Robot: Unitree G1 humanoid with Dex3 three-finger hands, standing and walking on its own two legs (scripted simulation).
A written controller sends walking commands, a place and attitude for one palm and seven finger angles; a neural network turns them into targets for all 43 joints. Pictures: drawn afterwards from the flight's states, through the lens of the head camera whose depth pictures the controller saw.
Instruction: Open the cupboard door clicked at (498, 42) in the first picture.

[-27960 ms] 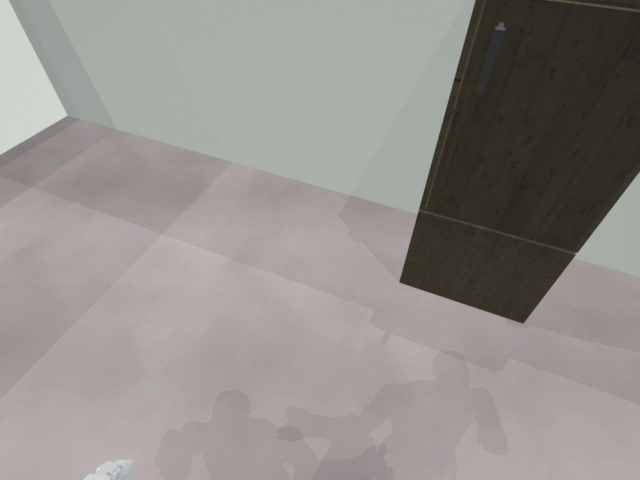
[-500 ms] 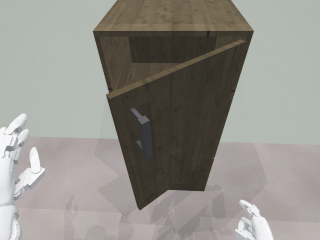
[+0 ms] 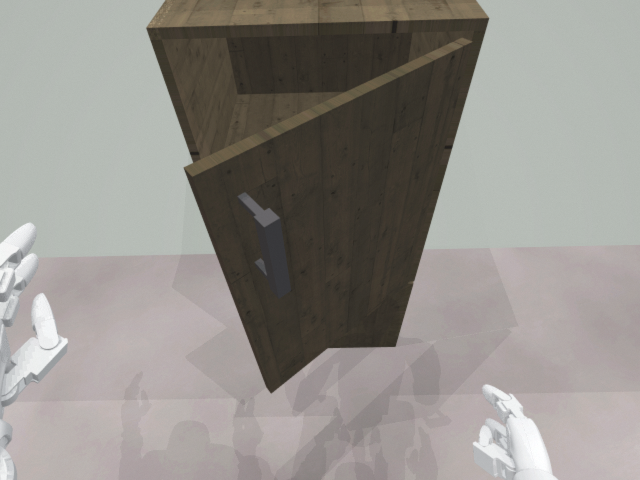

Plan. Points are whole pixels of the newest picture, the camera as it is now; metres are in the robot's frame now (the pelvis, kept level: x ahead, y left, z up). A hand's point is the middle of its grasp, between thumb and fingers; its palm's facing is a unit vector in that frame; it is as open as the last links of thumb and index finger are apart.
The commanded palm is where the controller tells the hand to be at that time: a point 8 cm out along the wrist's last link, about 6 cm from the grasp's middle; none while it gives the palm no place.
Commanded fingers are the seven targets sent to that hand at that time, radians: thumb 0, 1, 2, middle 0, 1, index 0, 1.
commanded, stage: step back with the hand held close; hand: left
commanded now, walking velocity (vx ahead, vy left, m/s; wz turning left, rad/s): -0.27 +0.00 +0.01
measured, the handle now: (264, 247) +0.34 +0.10 +0.13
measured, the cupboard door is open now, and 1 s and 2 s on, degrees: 39 39 39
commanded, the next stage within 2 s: stop stepping back and stand still in 0.80 s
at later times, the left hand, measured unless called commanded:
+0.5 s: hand out of the picture +0.10 +0.29 +0.15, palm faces +0.49 -0.73 -0.47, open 7.4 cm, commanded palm +0.04 +0.32 +0.17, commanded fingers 0.00 0.90 0.90 -0.20 -0.30 -0.20 -0.30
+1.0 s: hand out of the picture +0.00 +0.25 +0.16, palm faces +0.33 -0.80 -0.49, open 7.4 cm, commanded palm -0.08 +0.30 +0.17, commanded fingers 0.00 0.90 0.90 -0.20 -0.30 -0.20 -0.30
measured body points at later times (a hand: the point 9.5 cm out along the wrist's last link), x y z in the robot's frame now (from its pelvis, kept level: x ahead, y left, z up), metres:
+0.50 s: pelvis -0.09 +0.02 -0.03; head -0.07 +0.02 +0.42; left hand +0.07 +0.32 +0.17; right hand +0.09 -0.21 -0.11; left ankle +0.00 +0.11 -0.74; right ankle +0.02 -0.11 -0.74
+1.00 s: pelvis -0.23 +0.00 -0.02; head -0.18 +0.02 +0.43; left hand -0.03 +0.29 +0.18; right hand -0.04 -0.22 -0.10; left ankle -0.05 +0.12 -0.74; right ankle -0.34 -0.11 -0.75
